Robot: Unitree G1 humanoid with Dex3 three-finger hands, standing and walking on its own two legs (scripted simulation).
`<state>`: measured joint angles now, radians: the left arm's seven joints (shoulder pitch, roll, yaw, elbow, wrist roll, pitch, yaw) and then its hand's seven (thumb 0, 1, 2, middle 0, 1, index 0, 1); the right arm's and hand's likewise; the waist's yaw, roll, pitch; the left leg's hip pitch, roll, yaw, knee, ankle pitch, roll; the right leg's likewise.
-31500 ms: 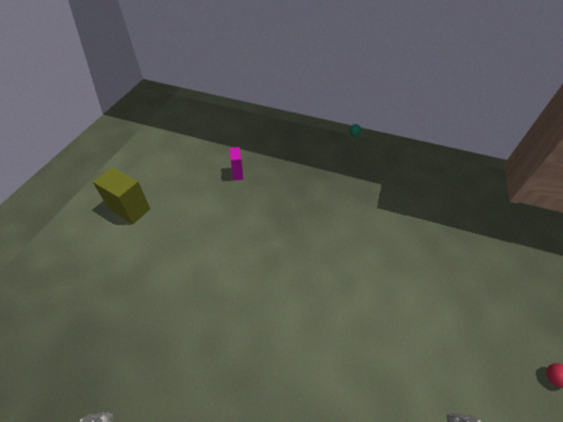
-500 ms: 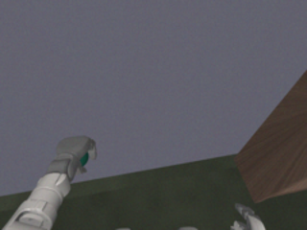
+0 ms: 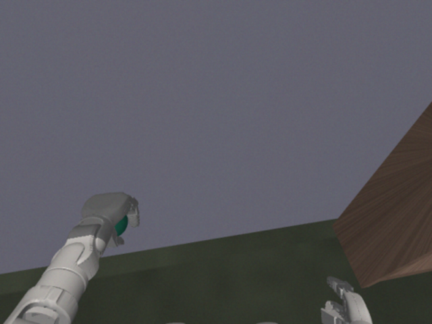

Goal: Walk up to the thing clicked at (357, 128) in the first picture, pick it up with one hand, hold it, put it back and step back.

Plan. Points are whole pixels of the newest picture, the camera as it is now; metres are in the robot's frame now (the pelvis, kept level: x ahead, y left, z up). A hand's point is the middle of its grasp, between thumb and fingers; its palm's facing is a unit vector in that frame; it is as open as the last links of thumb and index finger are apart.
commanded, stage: hold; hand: left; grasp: from above
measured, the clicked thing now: (111, 222) +0.31 +0.24 -0.06
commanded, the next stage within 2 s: crouch in 0.94 s
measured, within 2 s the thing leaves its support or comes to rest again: neither
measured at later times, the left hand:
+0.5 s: hand (114, 226) +0.29 +0.22 -0.04, palm faces -0.47 -0.07 -0.88, open 7.0 cm
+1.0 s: hand (116, 224) +0.30 +0.21 -0.04, palm faces -0.45 -0.06 -0.89, open 7.1 cm
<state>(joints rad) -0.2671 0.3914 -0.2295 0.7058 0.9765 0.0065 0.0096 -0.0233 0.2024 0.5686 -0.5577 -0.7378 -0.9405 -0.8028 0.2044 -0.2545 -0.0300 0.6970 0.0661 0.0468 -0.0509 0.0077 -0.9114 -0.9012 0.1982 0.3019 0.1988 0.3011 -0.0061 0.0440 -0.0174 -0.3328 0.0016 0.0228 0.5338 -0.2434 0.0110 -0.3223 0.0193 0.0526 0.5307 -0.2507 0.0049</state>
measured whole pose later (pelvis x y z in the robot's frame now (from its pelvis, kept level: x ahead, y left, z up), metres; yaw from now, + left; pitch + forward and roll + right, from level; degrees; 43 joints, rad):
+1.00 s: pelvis +0.01 -0.01 +0.01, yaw +0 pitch +1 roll +0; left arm -0.25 0.39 -0.23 0.65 0.98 0.01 -0.01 -0.01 0.19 0.60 -0.55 -0.77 -0.88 -0.82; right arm 0.19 -0.26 -0.03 0.70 0.07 0.07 -0.06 0.01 -0.91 -0.90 0.20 0.30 0.20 0.30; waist 0.01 0.05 -0.01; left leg -0.27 0.00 0.02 0.46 -0.22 0.00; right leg -0.26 0.02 0.05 0.48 -0.23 0.00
